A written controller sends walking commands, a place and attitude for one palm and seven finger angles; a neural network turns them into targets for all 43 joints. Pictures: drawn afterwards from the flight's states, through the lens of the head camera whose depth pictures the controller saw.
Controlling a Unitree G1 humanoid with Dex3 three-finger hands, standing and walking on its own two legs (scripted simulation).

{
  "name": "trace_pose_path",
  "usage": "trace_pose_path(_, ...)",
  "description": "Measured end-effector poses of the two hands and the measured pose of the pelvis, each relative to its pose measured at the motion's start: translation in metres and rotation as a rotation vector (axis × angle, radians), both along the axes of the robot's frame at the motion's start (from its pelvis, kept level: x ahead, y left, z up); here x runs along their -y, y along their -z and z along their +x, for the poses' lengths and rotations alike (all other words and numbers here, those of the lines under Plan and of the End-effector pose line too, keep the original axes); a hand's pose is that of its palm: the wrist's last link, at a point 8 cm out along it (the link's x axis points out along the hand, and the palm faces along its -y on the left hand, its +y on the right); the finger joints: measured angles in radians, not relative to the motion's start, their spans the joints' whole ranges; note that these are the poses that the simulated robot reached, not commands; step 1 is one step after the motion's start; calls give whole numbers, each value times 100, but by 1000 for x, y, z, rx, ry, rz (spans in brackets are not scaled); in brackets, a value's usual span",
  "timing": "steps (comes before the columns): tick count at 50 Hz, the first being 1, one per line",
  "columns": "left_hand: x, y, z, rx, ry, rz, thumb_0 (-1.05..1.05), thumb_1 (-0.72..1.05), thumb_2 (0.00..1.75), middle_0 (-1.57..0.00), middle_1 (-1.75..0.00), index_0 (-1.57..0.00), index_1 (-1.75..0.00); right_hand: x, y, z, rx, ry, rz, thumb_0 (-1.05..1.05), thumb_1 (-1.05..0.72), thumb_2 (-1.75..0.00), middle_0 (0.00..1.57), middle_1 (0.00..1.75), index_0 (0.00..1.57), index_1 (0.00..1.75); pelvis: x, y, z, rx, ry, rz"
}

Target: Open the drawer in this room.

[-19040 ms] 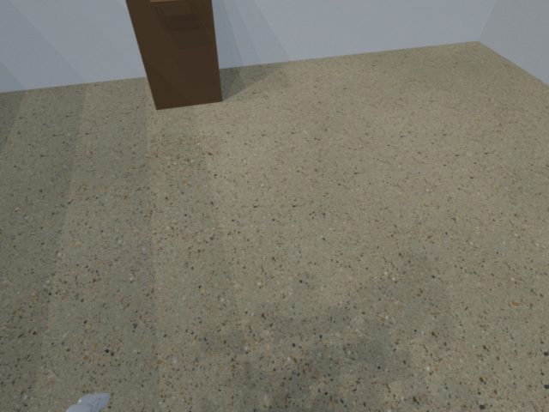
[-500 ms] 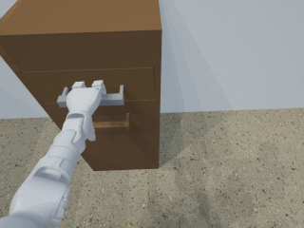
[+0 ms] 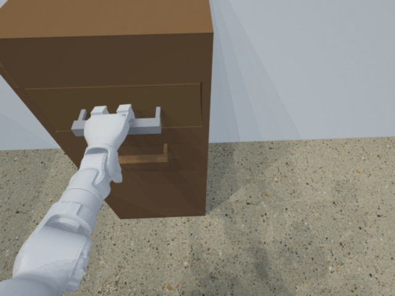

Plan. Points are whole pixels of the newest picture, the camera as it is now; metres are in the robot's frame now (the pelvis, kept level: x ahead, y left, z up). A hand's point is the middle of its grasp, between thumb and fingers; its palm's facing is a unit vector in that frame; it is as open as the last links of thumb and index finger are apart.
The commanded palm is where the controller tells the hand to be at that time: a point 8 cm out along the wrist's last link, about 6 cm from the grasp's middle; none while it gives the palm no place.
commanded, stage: lower the fingers behind the handle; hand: left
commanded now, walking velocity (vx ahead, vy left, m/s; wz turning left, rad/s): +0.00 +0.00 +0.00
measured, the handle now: (119, 119) +0.50 +0.18 +0.04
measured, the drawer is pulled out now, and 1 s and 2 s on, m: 0.00 0.00 0.03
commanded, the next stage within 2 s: close the thumb around the handle in 0.10 s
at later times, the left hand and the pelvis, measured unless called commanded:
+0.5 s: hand (115, 144) +0.44 +0.19 +0.02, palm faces -0.02 -0.04 -1.00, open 11.3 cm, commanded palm +0.42 +0.19 +0.08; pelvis +0.00 +0.01 +0.00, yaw -1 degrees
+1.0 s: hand (114, 144) +0.44 +0.19 +0.02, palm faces -0.03 -0.05 -1.00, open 6.2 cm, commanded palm +0.41 +0.19 +0.08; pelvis +0.00 +0.01 +0.00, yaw -1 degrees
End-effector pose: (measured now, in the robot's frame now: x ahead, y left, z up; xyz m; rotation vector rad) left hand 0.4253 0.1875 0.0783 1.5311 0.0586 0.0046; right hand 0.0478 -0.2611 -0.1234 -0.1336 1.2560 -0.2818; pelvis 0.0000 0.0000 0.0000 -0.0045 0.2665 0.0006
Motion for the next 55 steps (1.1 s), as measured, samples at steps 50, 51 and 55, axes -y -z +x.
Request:
trace_pose_path(50, -4, 0, 0, 6, 14, -6, 0, 66, 76, -32, -135, -36, -131, -5, -3, -9, -4, 20, -12, 0, -91, -89, 20, 30, 20, 30, -7, 0, 0, 6, 15, -5)
trace_pose_path(51, -4, 0, 0, 6, 14, -6, 0, 66, 76, -32, -135, -36, -131, -5, -3, -8, -3, 20, -11, 0, -91, -89, 20, 30, 20, 30, -7, -1, 0, 6, 15, -5)
trace_pose_path(55, -4, 0, -1, 6, 14, -10, 0, 66, 75, -30, -135, -36, -131, -5, -3, -5, 2, 22, -6, 0, -91, -89, 20, 30, 20, 30, -7, -1, 2, 6, 20, -4)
